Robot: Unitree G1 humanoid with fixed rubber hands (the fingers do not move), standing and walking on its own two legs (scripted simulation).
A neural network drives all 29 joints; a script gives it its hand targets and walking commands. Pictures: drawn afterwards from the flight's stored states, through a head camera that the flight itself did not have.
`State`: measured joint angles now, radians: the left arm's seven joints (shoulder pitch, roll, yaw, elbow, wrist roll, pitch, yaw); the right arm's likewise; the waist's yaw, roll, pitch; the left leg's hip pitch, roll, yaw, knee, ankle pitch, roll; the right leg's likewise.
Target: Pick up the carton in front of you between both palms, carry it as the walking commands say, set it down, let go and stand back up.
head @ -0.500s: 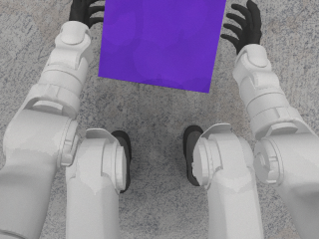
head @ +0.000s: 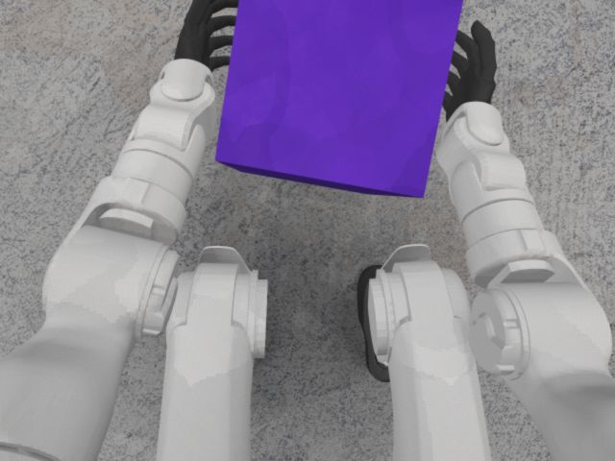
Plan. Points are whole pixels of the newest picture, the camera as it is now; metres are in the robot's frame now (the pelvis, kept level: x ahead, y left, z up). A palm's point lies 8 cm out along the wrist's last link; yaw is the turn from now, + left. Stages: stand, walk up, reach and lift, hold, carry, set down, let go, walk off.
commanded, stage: reach and lift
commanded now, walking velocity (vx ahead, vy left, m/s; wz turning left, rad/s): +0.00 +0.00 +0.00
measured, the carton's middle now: (324, 105) +0.50 -0.01 -0.21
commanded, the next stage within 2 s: none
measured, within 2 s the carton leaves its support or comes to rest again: neither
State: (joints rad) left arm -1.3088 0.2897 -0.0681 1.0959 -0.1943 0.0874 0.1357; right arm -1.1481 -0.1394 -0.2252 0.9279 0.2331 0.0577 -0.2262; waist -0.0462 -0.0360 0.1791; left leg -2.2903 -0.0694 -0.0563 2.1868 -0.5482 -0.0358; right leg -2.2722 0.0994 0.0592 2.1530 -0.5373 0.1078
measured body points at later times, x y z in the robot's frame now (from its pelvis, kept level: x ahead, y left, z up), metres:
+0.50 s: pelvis +0.01 +0.00 +0.12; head +0.25 +0.02 +0.51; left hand +0.49 +0.15 +0.05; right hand +0.48 -0.15 +0.06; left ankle +0.11 +0.12 -0.34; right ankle +0.13 -0.14 -0.34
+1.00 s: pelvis +0.06 +0.00 +0.27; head +0.20 +0.01 +0.69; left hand +0.45 +0.16 +0.21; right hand +0.45 -0.15 +0.22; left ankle +0.11 +0.12 -0.34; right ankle +0.12 -0.14 -0.34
